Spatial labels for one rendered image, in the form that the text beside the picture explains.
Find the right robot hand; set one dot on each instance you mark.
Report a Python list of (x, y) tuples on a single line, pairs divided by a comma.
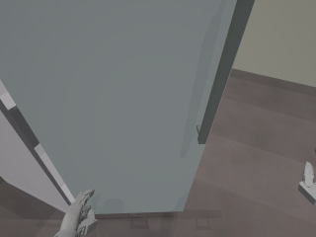
[(306, 186)]

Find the handle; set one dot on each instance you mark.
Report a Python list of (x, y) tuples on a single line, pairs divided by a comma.
[(236, 30)]

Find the left robot hand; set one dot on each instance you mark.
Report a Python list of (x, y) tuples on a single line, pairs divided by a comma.
[(75, 213)]

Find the fridge door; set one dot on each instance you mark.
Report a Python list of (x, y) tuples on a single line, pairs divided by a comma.
[(114, 90)]

